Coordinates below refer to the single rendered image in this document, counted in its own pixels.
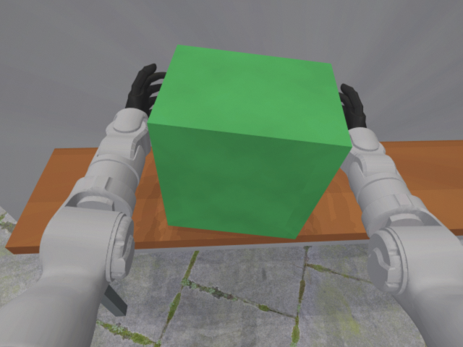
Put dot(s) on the left robot hand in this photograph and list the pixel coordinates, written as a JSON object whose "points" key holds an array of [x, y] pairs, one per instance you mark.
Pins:
{"points": [[139, 96]]}

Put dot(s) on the robot left forearm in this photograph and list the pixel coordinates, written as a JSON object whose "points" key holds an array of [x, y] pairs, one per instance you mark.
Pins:
{"points": [[115, 170]]}

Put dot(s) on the carton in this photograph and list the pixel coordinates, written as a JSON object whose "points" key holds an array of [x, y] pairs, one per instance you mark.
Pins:
{"points": [[246, 143]]}

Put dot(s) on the right robot hand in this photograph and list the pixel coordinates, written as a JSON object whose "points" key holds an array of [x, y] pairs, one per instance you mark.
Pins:
{"points": [[353, 108]]}

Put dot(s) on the robot left upper arm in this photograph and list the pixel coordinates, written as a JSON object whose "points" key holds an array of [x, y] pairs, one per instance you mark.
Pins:
{"points": [[85, 250]]}

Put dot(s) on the robot right forearm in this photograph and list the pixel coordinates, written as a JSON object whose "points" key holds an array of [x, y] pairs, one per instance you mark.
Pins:
{"points": [[379, 189]]}

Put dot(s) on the table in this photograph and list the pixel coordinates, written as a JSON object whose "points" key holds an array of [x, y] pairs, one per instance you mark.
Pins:
{"points": [[432, 171]]}

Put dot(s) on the robot right upper arm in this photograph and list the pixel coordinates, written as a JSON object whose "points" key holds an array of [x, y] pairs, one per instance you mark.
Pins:
{"points": [[422, 268]]}

